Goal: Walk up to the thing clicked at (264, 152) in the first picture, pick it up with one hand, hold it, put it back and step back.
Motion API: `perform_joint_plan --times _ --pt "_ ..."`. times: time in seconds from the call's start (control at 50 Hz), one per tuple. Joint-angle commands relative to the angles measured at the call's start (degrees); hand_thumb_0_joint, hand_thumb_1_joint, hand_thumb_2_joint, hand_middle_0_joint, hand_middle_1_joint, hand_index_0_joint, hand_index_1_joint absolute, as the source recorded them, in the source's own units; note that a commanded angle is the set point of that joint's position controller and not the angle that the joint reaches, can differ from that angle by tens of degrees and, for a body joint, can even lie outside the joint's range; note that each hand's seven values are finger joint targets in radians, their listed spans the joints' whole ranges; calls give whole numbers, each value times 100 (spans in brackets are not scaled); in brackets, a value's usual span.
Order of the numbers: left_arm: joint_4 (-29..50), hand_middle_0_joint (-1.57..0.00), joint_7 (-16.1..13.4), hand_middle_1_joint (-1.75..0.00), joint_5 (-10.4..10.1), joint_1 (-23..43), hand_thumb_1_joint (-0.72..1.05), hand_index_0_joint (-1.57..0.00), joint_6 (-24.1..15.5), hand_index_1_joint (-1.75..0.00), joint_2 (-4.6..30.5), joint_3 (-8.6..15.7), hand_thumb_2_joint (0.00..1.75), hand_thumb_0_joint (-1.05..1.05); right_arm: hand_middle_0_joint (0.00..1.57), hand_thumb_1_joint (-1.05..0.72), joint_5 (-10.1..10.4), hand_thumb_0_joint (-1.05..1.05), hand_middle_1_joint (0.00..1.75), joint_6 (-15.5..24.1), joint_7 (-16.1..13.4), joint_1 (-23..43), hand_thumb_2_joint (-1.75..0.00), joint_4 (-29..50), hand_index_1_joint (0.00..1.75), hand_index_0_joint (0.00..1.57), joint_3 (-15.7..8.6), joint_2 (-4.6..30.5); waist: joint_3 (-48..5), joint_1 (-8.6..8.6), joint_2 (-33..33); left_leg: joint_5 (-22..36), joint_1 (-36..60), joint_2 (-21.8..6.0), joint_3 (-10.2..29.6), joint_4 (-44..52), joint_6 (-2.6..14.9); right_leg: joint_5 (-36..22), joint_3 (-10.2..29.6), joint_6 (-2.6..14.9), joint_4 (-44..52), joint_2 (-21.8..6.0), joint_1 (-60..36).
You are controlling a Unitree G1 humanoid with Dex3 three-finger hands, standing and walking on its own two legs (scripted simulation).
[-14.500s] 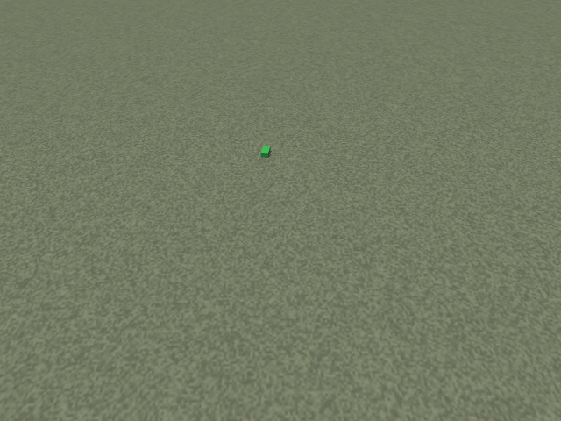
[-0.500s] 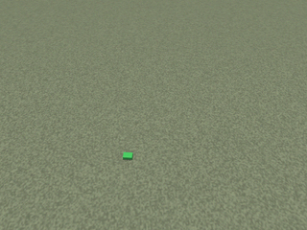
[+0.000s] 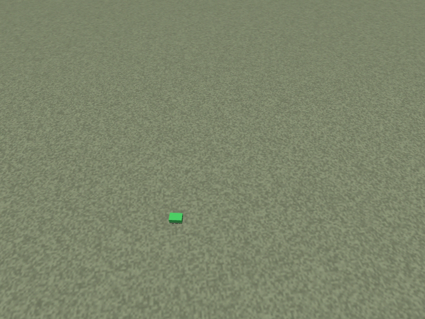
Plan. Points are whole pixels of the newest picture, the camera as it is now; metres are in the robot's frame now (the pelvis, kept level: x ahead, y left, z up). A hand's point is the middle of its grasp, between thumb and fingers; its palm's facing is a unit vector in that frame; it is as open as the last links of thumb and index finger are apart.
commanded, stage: stand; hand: left
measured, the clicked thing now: (175, 217) +0.72 +0.21 -0.77
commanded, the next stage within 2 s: walk up in 0.74 s
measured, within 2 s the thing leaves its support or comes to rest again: neither
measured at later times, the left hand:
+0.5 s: hand out of the picture +0.08 +0.25 -0.15, palm faces -0.04 -0.94 -0.35, open 7.4 cm
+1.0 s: hand out of the picture +0.05 +0.30 -0.17, palm faces +0.01 -0.93 -0.35, open 7.4 cm
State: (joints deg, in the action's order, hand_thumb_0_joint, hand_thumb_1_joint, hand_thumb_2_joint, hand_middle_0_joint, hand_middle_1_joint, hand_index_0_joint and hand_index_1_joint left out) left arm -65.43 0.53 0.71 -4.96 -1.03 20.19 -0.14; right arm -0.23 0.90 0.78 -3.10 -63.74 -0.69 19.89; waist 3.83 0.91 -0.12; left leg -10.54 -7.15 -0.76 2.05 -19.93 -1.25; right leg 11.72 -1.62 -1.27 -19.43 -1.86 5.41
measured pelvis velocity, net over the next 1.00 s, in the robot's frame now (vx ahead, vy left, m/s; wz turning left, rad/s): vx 0.04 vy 0.02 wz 0.02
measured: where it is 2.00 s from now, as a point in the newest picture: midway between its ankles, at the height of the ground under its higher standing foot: (215, 318)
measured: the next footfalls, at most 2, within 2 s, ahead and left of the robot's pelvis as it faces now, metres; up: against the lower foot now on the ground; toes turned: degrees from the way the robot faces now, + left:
left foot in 0.98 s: +0.13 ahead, +0.15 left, +0.00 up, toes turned +4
right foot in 1.40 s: +0.30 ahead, -0.12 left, +0.00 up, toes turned -3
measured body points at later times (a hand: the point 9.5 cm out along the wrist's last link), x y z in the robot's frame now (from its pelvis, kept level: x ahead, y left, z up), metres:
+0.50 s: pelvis +0.00 -0.01 +0.00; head +0.01 -0.01 +0.45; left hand +0.08 +0.30 -0.13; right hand +0.06 -0.31 -0.14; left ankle +0.00 +0.13 -0.75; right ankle -0.01 -0.13 -0.75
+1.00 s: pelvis +0.04 +0.02 -0.02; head +0.05 +0.04 +0.43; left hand +0.05 +0.35 -0.14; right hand +0.12 -0.31 -0.12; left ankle +0.09 +0.15 -0.75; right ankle -0.01 -0.13 -0.75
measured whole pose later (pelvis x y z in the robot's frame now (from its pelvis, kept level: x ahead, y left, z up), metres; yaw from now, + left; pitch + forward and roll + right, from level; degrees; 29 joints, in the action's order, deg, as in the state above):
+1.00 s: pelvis +0.04 +0.02 -0.02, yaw +1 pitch -3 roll -1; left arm -57.8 2.9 2.3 -16.1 -1.0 23.7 4.0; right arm -2.4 2.2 3.5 -12.6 -57.7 -5.2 23.8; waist 4.0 1.8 0.4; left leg -14.1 -16.2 -3.1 -1.5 -31.9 0.4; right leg 20.9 -1.8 0.4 -28.7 -3.0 4.9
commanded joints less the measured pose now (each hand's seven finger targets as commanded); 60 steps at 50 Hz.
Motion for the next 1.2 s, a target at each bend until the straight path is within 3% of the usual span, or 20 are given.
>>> perform_joint_plan --times 0.0,0.18,0.28,0.7,0.72,0.74,0.76,0.78,0.8,0.82,0.88,0.9,0.94,0.96,0.98,1.0,1.02,1.06,1.14,1.18 --pt "317 -20 -100 -30 -37 255 90 -20 -168 -30 1257 238 90 0 20 -90 6 0 30 125 -85 183 -90 254 30 20 -191 1178 -707 -89 -15 1416 172 -645 409 268 209 -1218 491 188 314 -630 -245" --pt "276 -20 -90 -30 -24 199 90 -20 -133 -30 1221 221 90 0 20 -90 -5 0 30 99 -76 146 -90 157 30 20 -171 1256 -510 -80 -64 683 -22 -600 415 437 187 -520 494 191 471 -586 -70" --pt "306 -20 -102 -30 -35 226 90 -20 -147 -30 1271 234 90 0 20 -90 -15 0 30 98 -85 59 -90 139 30 20 -161 1238 -629 -83 48 1008 25 -633 421 352 189 -867 492 208 415 -623 -176" --pt "331 -20 -85 -30 -45 107 90 -20 -116 -30 1290 242 90 0 20 -90 -10 0 30 88 -101 -120 -90 133 30 20 -115 1241 -563 -112 74 943 145 -639 384 354 174 -789 523 222 416 -574 36" --pt "587 -20 25 -30 28 -307 90 -20 -161 -30 1592 542 90 0 20 -90 -88 0 30 129 19 -425 -90 437 30 20 -376 1577 -993 -41 94 -1543 5 -274 201 -216 534 1585 455 460 149 -267 -380" --pt "513 -20 51 -30 93 -610 90 -20 -159 -30 1667 606 90 0 20 -90 -141 0 30 116 69 -372 -90 505 30 20 -404 1551 -604 123 148 -2522 -889 -239 203 -469 561 2692 881 649 261 -484 -445" --pt "549 -20 66 -30 122 -811 90 -20 -155 -30 1795 699 90 0 20 -90 -173 0 30 91 100 -96 -90 672 30 20 -412 1467 -27 289 398 -2577 -1896 -41 -28 -920 466 3448 1467 874 602 -836 -478" --pt "656 -20 60 -30 132 -865 90 -20 -167 -30 1923 782 90 0 20 -90 -186 0 30 79 133 75 -90 854 30 20 -408 1303 436 379 934 -1744 -2461 51 -369 -1975 347 3654 2172 1202 1220 -1543 -379" --pt "779 -20 51 -30 152 -848 90 -20 -218 -30 1999 839 90 0 20 -90 -228 0 30 91 141 93 -90 934 30 20 -445 1320 757 410 876 -1540 -2960 -293 -88 -2473 276 3097 2567 1525 1396 -1964 -414" --pt "874 -20 44 -30 149 -845 90 -20 -250 -30 1931 835 90 0 20 -90 -198 0 30 133 155 9 -90 961 30 20 -481 1400 746 341 603 -1446 -2994 -451 91 -2516 286 2412 2503 1646 1314 -1975 -482" --pt "1212 -20 96 -30 177 -452 90 -20 -278 -30 1883 826 90 0 20 -90 -169 0 30 233 239 -507 -90 1056 30 20 -534 1265 183 21 861 -1413 -1776 -567 7 -1646 305 1379 1454 1339 885 -1468 -150" --pt "1293 -20 138 -30 145 -394 90 -20 -252 -30 1801 789 90 0 20 -90 -198 0 30 255 255 -651 -90 1016 30 20 -586 1248 136 -47 853 -1215 -1211 -404 -192 -1363 275 1122 1113 1240 662 -1224 231" --pt "1514 -20 184 -30 105 -138 90 -20 -175 -30 1643 708 90 0 20 -90 -228 0 30 268 215 -1499 -90 834 30 20 -724 1234 -23 -556 613 -200 328 -33 -651 -589 179 934 442 949 -409 -769 1315" --pt "1605 -20 192 -30 107 -322 90 -20 -150 -30 1316 615 90 0 20 -90 -254 0 30 293 148 -2085 -90 684 30 20 -859 1519 -356 -793 -302 -420 1437 -22 -389 -440 231 884 105 755 -1692 -376 2028" --pt "1713 -20 189 -30 45 -505 90 -20 -143 -30 841 487 90 0 20 -90 -350 0 30 331 84 -2596 -90 694 30 20 -1011 2134 -352 -964 -1914 -2325 1620 -1432 2040 681 704 2162 -101 478 -3633 583 3174" --pt "1645 -20 118 -30 52 -618 90 -20 -99 -30 1247 598 90 0 20 -90 -274 0 30 365 86 -2089 -90 989 30 20 -1010 2398 -202 -724 -1260 -3662 694 -2174 3487 1235 1287 2213 852 500 -4212 419 3121" --pt "1605 -20 98 -30 13 -652 90 -20 -101 -30 1568 600 90 0 20 -90 -147 0 30 364 78 -1634 -90 1158 30 20 -947 2279 234 -496 -618 -3444 127 -2222 3150 1203 1437 1746 1139 526 -4447 137 3109" --pt "1404 -20 128 -30 -45 -1170 90 -20 -124 -30 1624 612 90 0 20 -90 -117 0 30 398 60 -1164 -90 1449 30 20 -780 1873 346 -159 -579 -2445 111 -1819 2137 960 1294 1180 1060 447 -4265 -102 2977" --pt "1435 -20 237 -30 20 -1213 90 -20 -129 -30 1503 602 90 0 20 -90 -99 0 30 474 43 -1551 -90 1549 30 20 -745 1732 162 -265 -724 -148 285 -1527 885 757 1299 776 721 151 -3199 -186 2602" --pt "1580 -20 277 -30 35 -1035 90 -20 -116 -30 1404 592 90 0 20 -90 -92 0 30 482 42 -1621 -90 1632 30 20 -758 1800 274 -279 -882 222 211 -1519 568 706 1361 592 493 118 -2768 -261 2525"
